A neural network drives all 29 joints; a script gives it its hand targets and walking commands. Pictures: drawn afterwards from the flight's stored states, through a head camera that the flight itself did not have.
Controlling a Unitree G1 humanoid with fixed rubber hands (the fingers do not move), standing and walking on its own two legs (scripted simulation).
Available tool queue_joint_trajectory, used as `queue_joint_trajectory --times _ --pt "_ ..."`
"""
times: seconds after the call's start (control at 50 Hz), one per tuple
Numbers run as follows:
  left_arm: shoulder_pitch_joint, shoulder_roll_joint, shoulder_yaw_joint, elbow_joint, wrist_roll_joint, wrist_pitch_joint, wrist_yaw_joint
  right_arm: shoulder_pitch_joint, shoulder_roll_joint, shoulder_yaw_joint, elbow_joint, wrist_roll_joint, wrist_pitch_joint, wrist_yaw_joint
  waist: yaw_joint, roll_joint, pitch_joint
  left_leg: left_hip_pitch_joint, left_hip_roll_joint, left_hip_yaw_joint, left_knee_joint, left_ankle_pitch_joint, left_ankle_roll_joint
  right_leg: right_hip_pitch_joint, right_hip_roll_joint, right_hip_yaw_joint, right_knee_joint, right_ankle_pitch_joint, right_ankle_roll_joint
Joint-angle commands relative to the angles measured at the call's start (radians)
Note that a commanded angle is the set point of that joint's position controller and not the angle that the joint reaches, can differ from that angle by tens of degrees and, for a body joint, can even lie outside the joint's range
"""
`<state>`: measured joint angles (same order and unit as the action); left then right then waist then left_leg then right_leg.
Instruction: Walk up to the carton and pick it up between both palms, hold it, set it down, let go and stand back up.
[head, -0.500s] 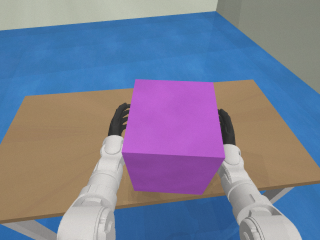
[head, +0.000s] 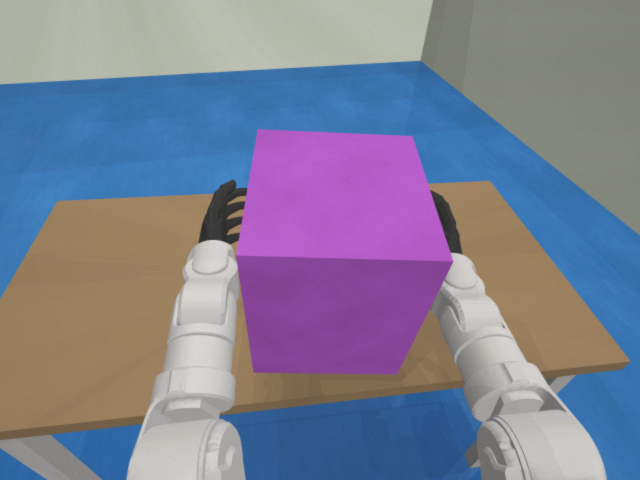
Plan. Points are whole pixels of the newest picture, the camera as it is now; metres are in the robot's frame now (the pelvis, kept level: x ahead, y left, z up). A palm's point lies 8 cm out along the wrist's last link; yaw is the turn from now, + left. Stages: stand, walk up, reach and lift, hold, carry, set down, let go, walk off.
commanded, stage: reach and lift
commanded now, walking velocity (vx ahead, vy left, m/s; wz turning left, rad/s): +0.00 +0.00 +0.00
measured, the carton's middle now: (330, 257) +0.37 -0.02 +0.10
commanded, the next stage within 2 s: hold in 1.42 s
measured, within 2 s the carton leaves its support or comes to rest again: neither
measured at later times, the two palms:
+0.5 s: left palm (200, 233) +0.37 +0.14 +0.16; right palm (438, 225) +0.37 -0.16 +0.16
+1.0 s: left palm (204, 217) +0.38 +0.13 +0.18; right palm (443, 213) +0.37 -0.16 +0.17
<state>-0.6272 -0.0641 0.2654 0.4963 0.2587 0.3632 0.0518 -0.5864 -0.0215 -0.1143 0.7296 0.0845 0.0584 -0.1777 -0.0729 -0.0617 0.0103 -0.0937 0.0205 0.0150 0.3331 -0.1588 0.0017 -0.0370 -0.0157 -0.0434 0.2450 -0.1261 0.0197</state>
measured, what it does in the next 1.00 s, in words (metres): stands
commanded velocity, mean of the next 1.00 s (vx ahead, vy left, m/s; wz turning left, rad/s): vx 0.00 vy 0.00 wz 0.00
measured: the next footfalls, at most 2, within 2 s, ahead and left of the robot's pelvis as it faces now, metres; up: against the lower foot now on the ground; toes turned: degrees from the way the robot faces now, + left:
none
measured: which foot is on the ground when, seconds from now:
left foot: down 0.00-1.00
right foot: down 0.00-1.00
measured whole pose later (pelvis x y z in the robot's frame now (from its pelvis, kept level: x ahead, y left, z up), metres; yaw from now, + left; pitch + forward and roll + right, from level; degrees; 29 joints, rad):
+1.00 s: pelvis +0.00 -0.01 +0.00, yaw +1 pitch -4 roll -1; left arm -0.67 -0.05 0.28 0.30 0.24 0.60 0.06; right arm -0.69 -0.06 -0.05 0.60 0.17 0.28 -0.19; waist -0.08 -0.05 -0.02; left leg -0.12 0.03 -0.01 0.37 -0.18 -0.01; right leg -0.06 0.00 -0.05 0.29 -0.15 0.01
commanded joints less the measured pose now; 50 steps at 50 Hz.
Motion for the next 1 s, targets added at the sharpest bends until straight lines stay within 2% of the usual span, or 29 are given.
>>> queue_joint_trajectory --times 0.0,0.08,0.16,0.26,0.42,0.5,0.58,0.66,0.76,0.78,0.8,0.82,0.86,0.9,0.92,0.98 --pt "-0.675 -0.671 -0.529 -0.178 -0.105 -0.046 -0.148 -0.888 0.600 0.377 -0.405 0.020 -0.091 0.120 -0.022 0.087 -0.499 0.228 -0.036 -0.003 0.009 0.235 -0.052 0.020 0.073 -0.048 0.005 0.194 0.003" --pt "-0.678 -0.666 -0.548 -0.210 -0.125 -0.017 -0.138 -0.918 0.617 0.409 -0.449 0.033 -0.061 0.116 -0.010 0.070 -0.519 0.202 -0.042 -0.008 0.010 0.198 -0.034 0.029 0.071 -0.038 0.014 0.183 0.006" --pt "-0.667 -0.640 -0.525 -0.223 -0.126 0.024 -0.142 -0.930 0.631 0.429 -0.459 0.052 -0.018 0.107 0.007 0.048 -0.509 0.156 -0.055 -0.007 -0.002 0.153 -0.011 0.064 0.065 -0.021 0.021 0.181 0.016" --pt "-0.654 -0.609 -0.494 -0.253 -0.119 0.075 -0.150 -0.932 0.643 0.457 -0.466 0.092 0.035 0.091 0.020 0.036 -0.502 0.131 -0.068 -0.007 -0.004 0.163 0.001 0.115 0.063 -0.007 0.032 0.226 0.031" --pt "-0.639 -0.595 -0.509 -0.338 -0.121 0.140 -0.155 -0.894 0.641 0.491 -0.484 0.156 0.108 0.065 0.004 0.053 -0.464 0.152 -0.074 -0.013 0.010 0.230 -0.020 0.121 0.073 -0.011 0.032 0.254 0.038" --pt "-0.668 -0.602 -0.527 -0.352 -0.130 0.155 -0.163 -0.889 0.634 0.460 -0.489 0.152 0.127 0.065 -0.030 0.066 -0.439 0.152 -0.071 -0.016 0.005 0.207 -0.033 0.096 0.073 -0.021 0.024 0.220 0.035" --pt "-0.696 -0.619 -0.563 -0.378 -0.148 0.156 -0.156 -0.904 0.629 0.453 -0.511 0.156 0.134 0.070 -0.044 0.098 -0.467 0.184 -0.064 -0.026 0.017 0.227 -0.052 0.068 0.079 -0.034 0.025 0.212 0.027" --pt "-0.705 -0.627 -0.579 -0.388 -0.157 0.159 -0.143 -0.921 0.622 0.461 -0.525 0.164 0.139 0.074 -0.040 0.108 -0.488 0.207 -0.057 -0.034 0.027 0.246 -0.059 0.045 0.086 -0.040 0.026 0.197 0.022" --pt "-0.696 -0.622 -0.562 -0.378 -0.149 0.172 -0.138 -0.944 0.615 0.469 -0.526 0.172 0.144 0.077 -0.019 0.098 -0.492 0.208 -0.054 -0.032 0.025 0.246 -0.051 0.045 0.088 -0.038 0.024 0.180 0.020" --pt "-0.711 -0.568 -0.488 -0.318 -0.136 0.169 -0.137 -0.976 0.577 0.394 -0.498 0.134 0.142 0.080 -0.011 0.058 -0.435 0.135 -0.055 -0.027 0.013 0.147 -0.034 -0.007 0.080 -0.037 0.022 0.076 0.023" --pt "-0.728 -0.557 -0.453 -0.280 -0.122 0.169 -0.138 -0.986 0.584 0.366 -0.448 0.110 0.141 0.092 0.003 0.051 -0.406 0.106 -0.054 -0.020 -0.019 0.063 -0.018 -0.019 0.072 -0.038 0.015 0.000 0.021" --pt "-0.738 -0.558 -0.452 -0.283 -0.126 0.166 -0.139 -0.993 0.598 0.363 -0.443 0.103 0.135 0.103 0.009 0.045 -0.443 0.110 -0.051 -0.016 -0.031 0.046 -0.008 0.000 0.070 -0.036 0.016 -0.008 0.019" --pt "-0.747 -0.576 -0.485 -0.315 -0.147 0.162 -0.131 -1.018 0.603 0.389 -0.476 0.124 0.119 0.108 0.009 0.066 -0.541 0.162 -0.048 -0.019 0.003 0.159 -0.020 0.033 0.078 -0.034 0.033 0.100 0.016" --pt "-0.725 -0.587 -0.509 -0.334 -0.160 0.163 -0.128 -1.029 0.607 0.435 -0.530 0.156 0.114 0.092 0.004 0.070 -0.604 0.213 -0.055 -0.023 0.054 0.287 -0.031 0.065 0.084 -0.030 0.044 0.233 0.025" --pt "-0.718 -0.582 -0.506 -0.339 -0.156 0.164 -0.129 -1.023 0.609 0.449 -0.534 0.164 0.119 0.081 0.003 0.069 -0.599 0.213 -0.061 -0.024 0.065 0.311 -0.032 0.078 0.085 -0.027 0.048 0.271 0.031" --pt "-0.681 -0.543 -0.461 -0.333 -0.122 0.183 -0.149 -0.946 0.598 0.450 -0.471 0.175 0.152 0.059 -0.006 0.055 -0.498 0.166 -0.069 -0.019 0.038 0.261 -0.023 0.116 0.076 -0.019 0.046 0.282 0.044"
